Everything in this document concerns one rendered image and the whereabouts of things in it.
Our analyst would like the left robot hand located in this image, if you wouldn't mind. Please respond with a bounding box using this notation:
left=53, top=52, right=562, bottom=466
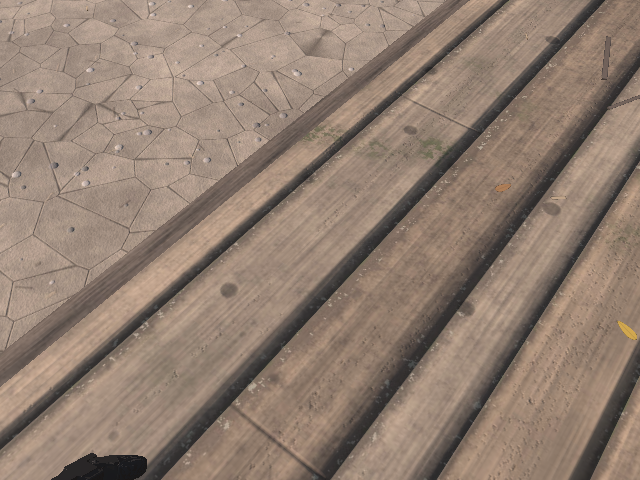
left=51, top=453, right=147, bottom=480

